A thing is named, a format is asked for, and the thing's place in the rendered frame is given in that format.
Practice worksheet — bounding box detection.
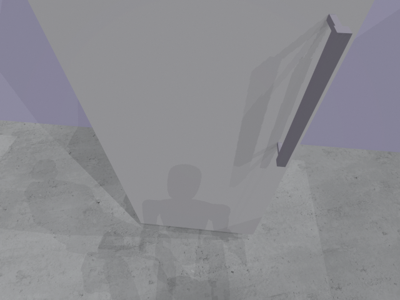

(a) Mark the handle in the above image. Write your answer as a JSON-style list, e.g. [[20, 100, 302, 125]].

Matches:
[[276, 14, 353, 167]]

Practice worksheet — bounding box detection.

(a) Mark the fridge door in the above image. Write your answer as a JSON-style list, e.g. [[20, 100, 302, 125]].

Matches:
[[28, 0, 374, 234]]

